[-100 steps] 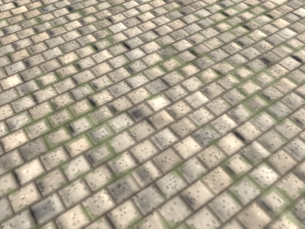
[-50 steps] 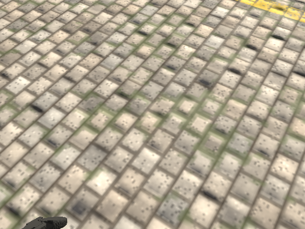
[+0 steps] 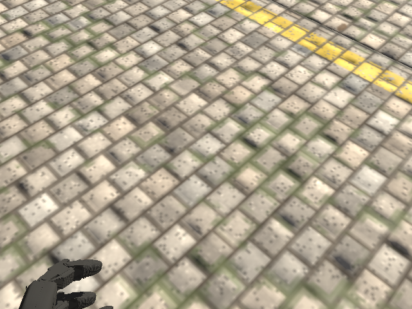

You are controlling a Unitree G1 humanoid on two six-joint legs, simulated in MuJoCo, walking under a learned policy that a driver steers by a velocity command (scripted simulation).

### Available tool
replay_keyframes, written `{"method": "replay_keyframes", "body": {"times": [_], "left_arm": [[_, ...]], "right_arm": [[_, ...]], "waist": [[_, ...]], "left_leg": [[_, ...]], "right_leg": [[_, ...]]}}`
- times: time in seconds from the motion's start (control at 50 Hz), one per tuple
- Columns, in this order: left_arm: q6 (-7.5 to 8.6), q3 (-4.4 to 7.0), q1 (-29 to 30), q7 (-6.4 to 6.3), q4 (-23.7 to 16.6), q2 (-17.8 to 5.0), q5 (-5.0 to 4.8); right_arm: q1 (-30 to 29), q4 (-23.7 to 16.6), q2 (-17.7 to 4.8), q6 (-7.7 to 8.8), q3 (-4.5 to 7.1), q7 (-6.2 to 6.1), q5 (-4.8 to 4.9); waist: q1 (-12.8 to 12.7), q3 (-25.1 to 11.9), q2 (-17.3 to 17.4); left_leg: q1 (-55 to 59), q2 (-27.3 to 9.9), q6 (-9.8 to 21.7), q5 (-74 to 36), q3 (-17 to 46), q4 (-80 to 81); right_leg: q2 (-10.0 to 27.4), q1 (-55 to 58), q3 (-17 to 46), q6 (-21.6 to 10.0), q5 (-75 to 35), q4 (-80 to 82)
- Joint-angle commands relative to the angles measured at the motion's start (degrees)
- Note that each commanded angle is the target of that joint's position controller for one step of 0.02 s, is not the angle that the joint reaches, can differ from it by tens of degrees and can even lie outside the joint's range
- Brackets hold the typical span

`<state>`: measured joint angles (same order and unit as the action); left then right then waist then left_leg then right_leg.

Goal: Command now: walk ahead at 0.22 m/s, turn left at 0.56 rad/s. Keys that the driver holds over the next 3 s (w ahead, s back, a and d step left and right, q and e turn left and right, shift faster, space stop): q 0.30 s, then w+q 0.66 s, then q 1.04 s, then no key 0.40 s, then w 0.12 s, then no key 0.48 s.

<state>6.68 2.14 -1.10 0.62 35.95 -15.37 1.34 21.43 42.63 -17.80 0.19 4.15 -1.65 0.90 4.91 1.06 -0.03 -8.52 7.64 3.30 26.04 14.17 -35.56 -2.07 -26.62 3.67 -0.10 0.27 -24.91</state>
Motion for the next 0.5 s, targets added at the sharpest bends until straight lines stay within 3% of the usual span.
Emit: {"method": "replay_keyframes", "body": {"times": [0.02, 0.04, 0.06, 0.08, 0.1, 0.12, 0.16, 0.2, 0.26, 0.3, 0.36, 0.4, 0.42, 0.44, 0.46, 0.48, 0.5], "left_arm": [[-0.83, 3.97, -15.8, -0.68, -0.4, -12.7, 0.29], [-1.95, 3.45, -13.0, -0.82, -1.9, -9.3, -0.85], [-2.82, 2.55, -10.6, -1.34, -2.8, -6.3, -0.76], [-3.61, 1.93, -7.6, -1.50, -2.7, -5.4, -0.52], [-4.05, 1.77, -5.3, -1.56, -2.4, -5.4, -0.46], [-4.29, 2.11, -4.1, -1.54, -1.8, -6.6, -0.01], [-4.17, 2.66, -3.4, -1.50, -0.9, -7.5, 0.30], [-4.21, 3.14, -3.3, -1.63, -0.1, -8.4, -0.10], [-5.08, 3.64, -2.0, -1.78, 0.5, -9.6, -0.78], [-5.55, 3.93, -2.2, -1.60, 1.2, -10.5, -1.16], [-5.69, 4.61, -3.6, -0.92, 2.5, -12.3, -2.60], [-5.78, 4.24, -3.7, -0.78, 3.4, -10.8, -3.24], [-5.83, 3.52, -4.4, -0.60, 4.0, -8.1, -2.75], [-5.75, 2.14, -2.9, -0.01, 2.7, -3.5, -1.11], [-4.64, 2.79, 0.9, -0.04, -0.7, -5.3, -1.34], [-3.48, 3.88, 3.3, 0.17, -0.9, -9.4, -2.48], [-2.74, 4.41, 1.9, 0.45, -0.3, -10.5, -2.93]], "right_arm": [[8.2, -6.4, -2.9, 1.14, -0.42, 0.42, -0.09], [8.3, -4.6, -8.4, 0.61, 0.92, 0.49, 0.55], [1.1, -5.6, -10.2, -0.41, 1.68, 0.28, 0.78], [-1.9, -6.3, -9.7, -1.56, 1.88, -0.03, 0.61], [-3.1, -7.1, -9.0, -2.52, 2.07, -0.35, 0.28], [-2.3, -7.2, -6.8, -3.20, 1.64, -0.30, 0.37], [-1.8, -7.6, -4.1, -3.43, 1.05, -0.37, 0.15], [-3.5, -8.4, -3.7, -3.22, 0.81, -0.07, -0.25], [-6.3, -9.5, -4.0, -3.26, 0.71, 0.82, -0.24], [-7.9, -10.3, -4.7, -3.48, 0.94, 1.40, -0.14], [-8.5, -10.9, -5.4, -3.50, 1.43, 2.28, 0.04], [-4.4, -8.7, -5.7, -3.06, 2.08, 2.51, -0.08], [0.4, -6.7, -7.0, -2.79, 2.90, 2.12, 0.23], [5.6, -6.1, -12.0, -2.28, 4.15, 1.25, 0.33], [4.5, -8.0, -17.0, -0.56, 4.54, 1.90, -0.72], [2.1, -8.8, -12.7, 1.07, 3.43, 2.17, -1.26], [-0.3, -8.8, -10.5, 2.07, 2.58, 2.04, -1.01]], "waist": [[-4.6, -26.8, -19.5], [-5.2, -23.5, -11.3], [-6.8, -16.0, -6.8], [-6.0, -10.9, -3.7], [-4.7, -7.2, -4.4], [-3.6, -4.6, -6.3], [-3.3, -4.4, -8.3], [-3.6, -6.7, -7.6], [-4.2, -8.3, -7.2], [-4.8, -7.4, -7.8], [-4.7, -6.4, -7.9], [-2.6, -5.7, -6.2], [-1.2, -5.8, -2.4], [-0.2, -4.2, 13.0], [0.0, -1.5, 17.4], [0.3, 0.6, 11.1], [-1.9, 1.6, 10.2]], "left_leg": [[-25.9, 0.4, -4.2, 18.1, -2.5, -34.5], [-28.9, -4.8, -5.9, 12.8, -2.5, -40.6], [-31.0, -6.2, -7.2, 8.0, -5.5, -42.3], [-30.7, -7.8, -8.0, 5.1, -7.0, -40.7], [-29.2, -9.4, -8.2, 3.3, -7.5, -38.0], [-25.4, -9.6, -8.2, 1.8, -9.5, -35.1], [-22.2, -9.5, -8.3, -0.4, -11.8, -29.9], [-21.0, -10.9, -8.0, -3.3, -12.0, -24.6], [-16.6, -11.7, -6.9, -8.2, -13.1, -16.8], [-14.7, -11.5, -6.0, -9.0, -14.2, -12.7], [-10.7, -10.6, -3.0, -8.4, -16.5, -4.9], [-2.4, -8.2, -0.3, -9.6, -18.9, 3.0], [4.2, -8.1, 1.7, -7.1, -16.4, 6.9], [10.9, -21.3, 7.5, -3.8, 4.3, 15.0], [9.3, -28.5, 16.5, 10.1, 27.2, 23.3], [8.3, -27.7, 15.4, 13.0, 24.6, 26.0], [7.3, -26.1, 13.3, 10.8, 20.4, 25.7]], "right_leg": [[31.3, 47.6, 32.0, -19.2, -36.6, -3.9], [29.5, 41.5, 31.5, -18.1, -22.0, -1.1], [25.1, 35.1, 23.0, -15.1, -15.0, 0.4], [21.7, 27.5, 17.3, -13.5, -11.3, 2.5], [19.6, 21.0, 13.8, -12.8, -8.1, 4.3], [17.1, 14.6, 9.4, -12.1, -6.9, 6.8], [16.0, 12.0, 4.6, -13.1, -10.1, 8.8], [17.8, 13.9, 2.6, -14.2, -13.7, 8.7], [18.9, 14.1, -0.5, -14.0, -9.7, 9.2], [19.3, 14.1, -1.8, -13.3, -5.0, 9.1], [20.1, 13.4, -1.7, -11.0, 14.6, 9.9], [18.0, 9.1, -4.3, -7.9, 25.1, 5.9], [15.3, 4.3, -7.7, -5.2, 29.7, -1.7], [8.1, -9.1, -14.7, 0.2, 34.8, -24.9], [0.9, -24.4, -5.4, 0.9, 37.1, -34.3], [4.1, -25.8, 0.0, -0.6, 31.2, -37.3], [5.2, -25.5, 0.5, -1.7, 24.5, -35.8]]}}
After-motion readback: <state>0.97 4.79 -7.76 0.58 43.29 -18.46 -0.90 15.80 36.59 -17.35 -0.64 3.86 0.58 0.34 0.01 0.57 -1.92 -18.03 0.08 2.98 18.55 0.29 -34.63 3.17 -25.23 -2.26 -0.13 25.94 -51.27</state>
